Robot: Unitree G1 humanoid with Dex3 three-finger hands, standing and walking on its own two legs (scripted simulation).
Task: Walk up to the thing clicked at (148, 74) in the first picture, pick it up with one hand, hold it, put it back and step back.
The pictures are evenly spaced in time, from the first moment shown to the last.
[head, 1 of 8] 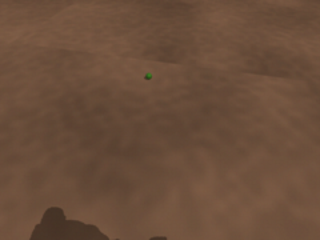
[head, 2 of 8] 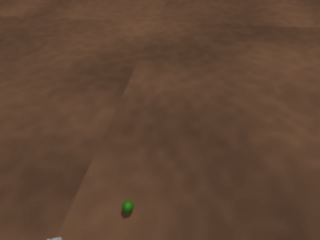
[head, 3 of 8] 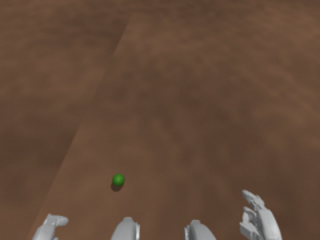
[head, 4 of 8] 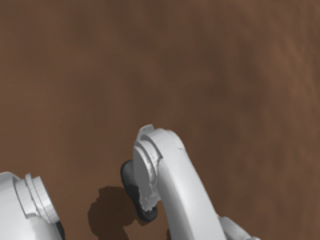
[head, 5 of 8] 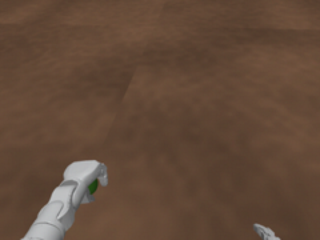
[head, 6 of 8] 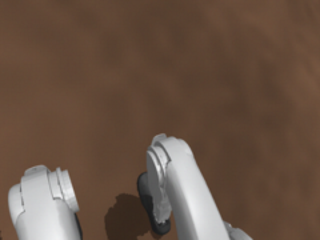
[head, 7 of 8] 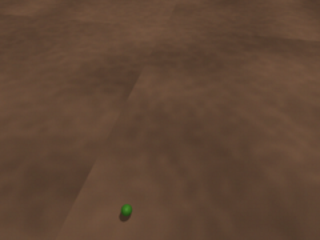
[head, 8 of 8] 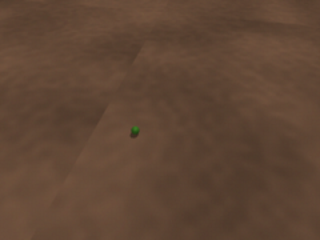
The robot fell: no
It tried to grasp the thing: yes
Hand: left
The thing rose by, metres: 0.69
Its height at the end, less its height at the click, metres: +0.00
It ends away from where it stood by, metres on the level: 0.01
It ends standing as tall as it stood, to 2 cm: yes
